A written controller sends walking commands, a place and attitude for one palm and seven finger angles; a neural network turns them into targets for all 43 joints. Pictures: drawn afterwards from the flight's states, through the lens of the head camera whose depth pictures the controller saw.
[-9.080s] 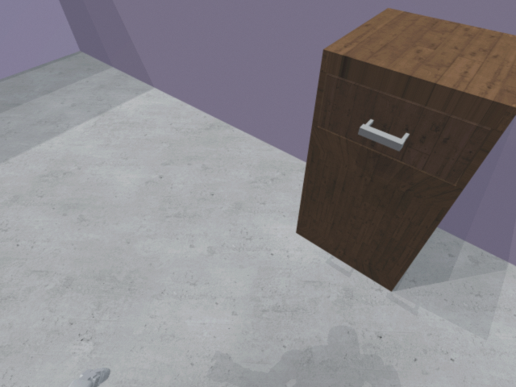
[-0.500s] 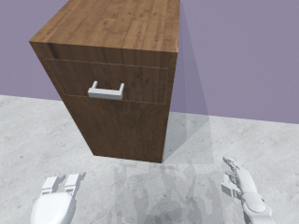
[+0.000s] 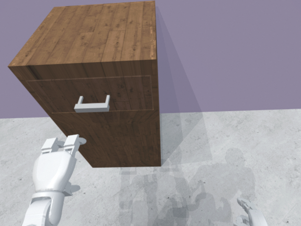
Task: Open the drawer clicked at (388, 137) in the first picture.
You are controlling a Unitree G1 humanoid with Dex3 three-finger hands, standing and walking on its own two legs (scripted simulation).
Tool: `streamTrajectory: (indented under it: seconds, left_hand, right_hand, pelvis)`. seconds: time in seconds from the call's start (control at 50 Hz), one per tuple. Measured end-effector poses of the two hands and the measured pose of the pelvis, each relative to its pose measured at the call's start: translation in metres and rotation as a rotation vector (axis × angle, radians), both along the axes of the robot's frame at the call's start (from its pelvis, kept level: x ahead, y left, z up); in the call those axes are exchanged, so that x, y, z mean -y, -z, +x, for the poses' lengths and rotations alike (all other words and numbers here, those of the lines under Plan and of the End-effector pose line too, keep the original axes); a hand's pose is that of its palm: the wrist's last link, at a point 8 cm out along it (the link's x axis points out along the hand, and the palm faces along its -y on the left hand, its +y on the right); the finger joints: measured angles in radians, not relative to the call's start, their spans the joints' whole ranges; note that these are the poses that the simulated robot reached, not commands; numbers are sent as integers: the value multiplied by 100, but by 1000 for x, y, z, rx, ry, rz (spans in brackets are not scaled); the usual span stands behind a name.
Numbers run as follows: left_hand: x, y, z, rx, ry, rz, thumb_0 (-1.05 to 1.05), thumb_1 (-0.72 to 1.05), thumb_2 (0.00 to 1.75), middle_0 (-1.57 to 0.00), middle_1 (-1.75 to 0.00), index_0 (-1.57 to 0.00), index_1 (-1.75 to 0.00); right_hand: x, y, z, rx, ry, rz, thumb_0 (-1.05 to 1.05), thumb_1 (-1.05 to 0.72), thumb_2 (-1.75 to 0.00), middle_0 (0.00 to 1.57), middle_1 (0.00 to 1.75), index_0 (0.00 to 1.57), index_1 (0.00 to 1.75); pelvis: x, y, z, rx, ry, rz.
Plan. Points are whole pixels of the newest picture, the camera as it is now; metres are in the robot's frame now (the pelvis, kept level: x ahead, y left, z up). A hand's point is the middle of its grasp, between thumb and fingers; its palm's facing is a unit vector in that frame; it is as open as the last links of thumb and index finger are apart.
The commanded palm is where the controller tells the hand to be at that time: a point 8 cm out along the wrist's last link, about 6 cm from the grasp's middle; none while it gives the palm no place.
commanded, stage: raise the hand with hooked fingers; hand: left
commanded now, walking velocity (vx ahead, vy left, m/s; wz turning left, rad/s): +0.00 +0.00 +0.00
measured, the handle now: (93, 103) +0.51 +0.28 -0.03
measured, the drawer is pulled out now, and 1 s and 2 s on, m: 0.00 0.00 0.00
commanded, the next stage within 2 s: move the hooked fingers above the handle in 0.86 s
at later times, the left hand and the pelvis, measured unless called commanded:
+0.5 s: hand (53, 137) +0.29 +0.27 +0.10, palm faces +0.08 -0.07 -0.99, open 13.8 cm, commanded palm +0.26 +0.27 +0.15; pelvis -0.02 +0.03 +0.02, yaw +1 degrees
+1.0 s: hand (54, 134) +0.30 +0.28 +0.09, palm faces +0.08 -0.08 -0.99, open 13.9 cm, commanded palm +0.28 +0.28 +0.14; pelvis -0.01 +0.03 +0.02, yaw +1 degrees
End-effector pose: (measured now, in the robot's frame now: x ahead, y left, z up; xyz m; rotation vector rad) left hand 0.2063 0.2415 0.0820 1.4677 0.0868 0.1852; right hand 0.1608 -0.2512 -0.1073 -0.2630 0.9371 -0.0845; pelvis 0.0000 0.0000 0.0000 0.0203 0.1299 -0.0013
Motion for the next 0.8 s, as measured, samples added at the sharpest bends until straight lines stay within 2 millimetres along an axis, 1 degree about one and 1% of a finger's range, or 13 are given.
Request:
streamTrajectory:
  seconds: [0.04, 0.1, 0.18, 0.26, 0.36, 0.44, 0.56, 0.72, 0.8]
  left_hand:
    - [-4, -8, 6, 48, -8, 7, 0, -17, 44, -30, -99, -30, -98]
    - [-8, -17, 17, 79, -30, 17, 0, -23, 41, -31, -103, -30, -103]
    - [-10, -30, 31, 68, -48, 8, 0, -32, 37, -31, -109, -31, -109]
    - [-11, -42, 41, 45, -36, 0, 0, -40, 34, -32, -114, -31, -114]
    - [-18, -54, 48, 25, -20, 9, 0, -46, 31, -32, -118, -32, -118]
    - [-27, -61, 54, 12, -14, 17, 0, -48, 30, -32, -119, -32, -119]
    - [-35, -69, 64, -5, 13, 20, 0, -49, 30, -32, -120, -32, -120]
    - [-33, -53, 61, -57, 69, -8, 0, -49, 30, -32, -120, -32, -120]
    - [-32, -53, 59, -23, 90, 1, 0, -49, 30, -32, -120, -32, -120]
  right_hand:
    - [1, -3, 4, 24, 13, -2, 1, -90, -90, 20, 30, 20, 30]
    - [-5, -9, 13, 69, 26, 16, 1, -91, -90, 19, 30, 20, 30]
    - [-24, -21, 25, 134, 23, 57, 1, -91, -90, 19, 30, 20, 30]
    - [-46, -33, 35, 178, -8, 88, 1, -90, -90, 19, 30, 20, 30]
    - [-67, -40, 37, 188, -54, 109, 1, -90, -90, 20, 30, 20, 30]
    - [-76, -39, 32, 165, -75, 109, 1, -90, -90, 20, 30, 20, 30]
    - [-77, -30, 15, 106, -66, 100, 1, -90, -90, 20, 30, 20, 30]
    - [-63, -20, -8, 30, -32, 73, 1, -90, -90, 20, 30, 20, 30]
    - [-58, -17, -12, 7, -25, 60, 1, -90, -90, 20, 30, 20, 30]
  pelvis:
    - [-3, 0, -2, 5, -3, -1]
    - [-7, -2, -4, 20, -2, -2]
    - [-12, -6, -7, 50, 0, -2]
    - [-17, -10, -10, 80, 1, -3]
    - [-21, -14, -13, 106, -5, -7]
    - [-24, -16, -15, 117, -12, -11]
    - [-30, -18, -16, 115, -17, -16]
    - [-35, -19, -14, 97, -10, -17]
    - [-35, -18, -13, 89, -12, -17]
